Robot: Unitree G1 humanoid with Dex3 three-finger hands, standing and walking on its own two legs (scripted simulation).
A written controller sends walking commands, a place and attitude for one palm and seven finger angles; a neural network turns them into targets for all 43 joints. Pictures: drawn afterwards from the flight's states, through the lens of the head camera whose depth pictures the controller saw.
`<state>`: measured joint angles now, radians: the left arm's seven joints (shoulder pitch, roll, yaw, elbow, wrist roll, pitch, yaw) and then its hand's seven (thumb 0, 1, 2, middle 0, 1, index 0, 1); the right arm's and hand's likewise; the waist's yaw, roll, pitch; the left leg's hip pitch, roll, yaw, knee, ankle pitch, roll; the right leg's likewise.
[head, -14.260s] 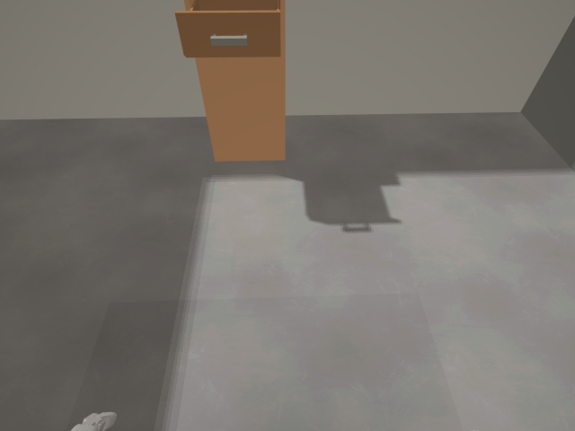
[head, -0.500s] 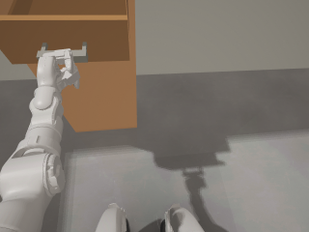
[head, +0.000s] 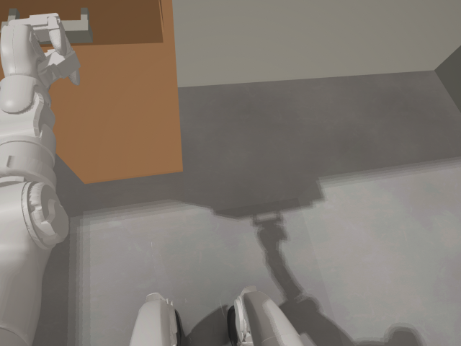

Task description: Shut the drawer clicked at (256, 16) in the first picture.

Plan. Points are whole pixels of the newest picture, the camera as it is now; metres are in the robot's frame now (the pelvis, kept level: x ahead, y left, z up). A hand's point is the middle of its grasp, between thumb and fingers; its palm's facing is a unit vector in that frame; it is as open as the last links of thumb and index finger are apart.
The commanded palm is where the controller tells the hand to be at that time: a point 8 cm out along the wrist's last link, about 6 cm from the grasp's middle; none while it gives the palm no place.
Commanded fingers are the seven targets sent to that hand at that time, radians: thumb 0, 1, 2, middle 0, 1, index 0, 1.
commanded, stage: push the drawer shut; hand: left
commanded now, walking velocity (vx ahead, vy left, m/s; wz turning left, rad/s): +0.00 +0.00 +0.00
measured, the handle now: (49, 23) +0.64 +0.22 +0.09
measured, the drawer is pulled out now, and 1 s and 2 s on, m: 0.03 0.00 0.00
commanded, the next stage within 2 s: pull the fist back off the drawer in 0.48 s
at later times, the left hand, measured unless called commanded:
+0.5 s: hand (66, 38) +0.60 +0.19 +0.09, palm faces +0.05 -1.00 -0.03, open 3.1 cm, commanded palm +0.63 +0.20 +0.09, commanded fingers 0.00 0.90 0.90 -1.40 -1.60 -1.40 -1.60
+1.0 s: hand (71, 39) +0.60 +0.18 +0.10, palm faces +0.06 -1.00 -0.02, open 3.3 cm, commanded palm +0.58 +0.19 +0.09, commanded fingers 0.00 0.90 0.90 -1.40 -1.60 -1.40 -1.60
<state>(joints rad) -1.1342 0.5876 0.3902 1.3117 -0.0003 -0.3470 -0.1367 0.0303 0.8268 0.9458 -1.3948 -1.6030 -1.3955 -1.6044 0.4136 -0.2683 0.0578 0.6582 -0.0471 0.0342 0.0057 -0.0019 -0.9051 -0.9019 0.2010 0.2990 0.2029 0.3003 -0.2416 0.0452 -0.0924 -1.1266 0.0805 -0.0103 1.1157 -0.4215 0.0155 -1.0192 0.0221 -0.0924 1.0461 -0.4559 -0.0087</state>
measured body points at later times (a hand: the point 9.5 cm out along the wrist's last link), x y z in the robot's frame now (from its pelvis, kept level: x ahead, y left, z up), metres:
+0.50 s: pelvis +0.00 +0.01 -0.01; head +0.18 +0.05 +0.40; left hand +0.59 +0.24 +0.10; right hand -0.07 -0.24 -0.10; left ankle +0.05 +0.11 -0.65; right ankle +0.02 -0.12 -0.65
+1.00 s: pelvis -0.01 +0.02 -0.01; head +0.18 +0.05 +0.40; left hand +0.59 +0.23 +0.10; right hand -0.08 -0.23 -0.10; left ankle +0.05 +0.11 -0.65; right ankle +0.02 -0.12 -0.65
